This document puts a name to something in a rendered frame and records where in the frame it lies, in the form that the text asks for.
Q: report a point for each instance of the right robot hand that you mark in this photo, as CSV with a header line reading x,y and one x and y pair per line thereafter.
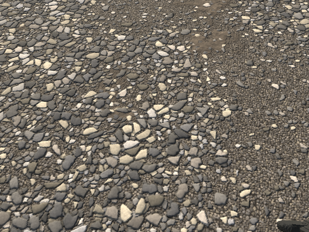
x,y
293,225

